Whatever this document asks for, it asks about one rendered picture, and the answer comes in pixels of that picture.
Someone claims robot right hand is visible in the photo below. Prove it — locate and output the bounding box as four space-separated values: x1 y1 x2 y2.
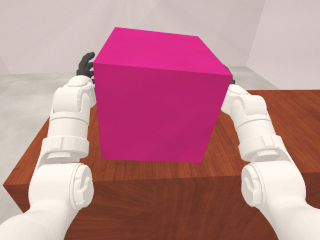
224 65 235 85

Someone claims robot left hand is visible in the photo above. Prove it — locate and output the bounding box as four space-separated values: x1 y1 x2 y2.
76 52 96 92

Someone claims carton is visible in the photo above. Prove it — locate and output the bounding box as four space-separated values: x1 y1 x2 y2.
93 27 233 163

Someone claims left robot upper arm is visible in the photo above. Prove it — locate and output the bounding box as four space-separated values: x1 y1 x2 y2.
0 162 94 240

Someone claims robot right forearm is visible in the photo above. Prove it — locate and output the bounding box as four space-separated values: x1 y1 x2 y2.
221 84 306 199

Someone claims pedestal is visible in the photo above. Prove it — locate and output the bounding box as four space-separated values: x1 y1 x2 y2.
3 89 320 240

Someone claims robot left forearm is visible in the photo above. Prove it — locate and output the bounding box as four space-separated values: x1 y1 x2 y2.
28 75 97 205

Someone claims right robot upper arm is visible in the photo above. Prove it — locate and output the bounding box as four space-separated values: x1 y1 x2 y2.
241 160 320 240

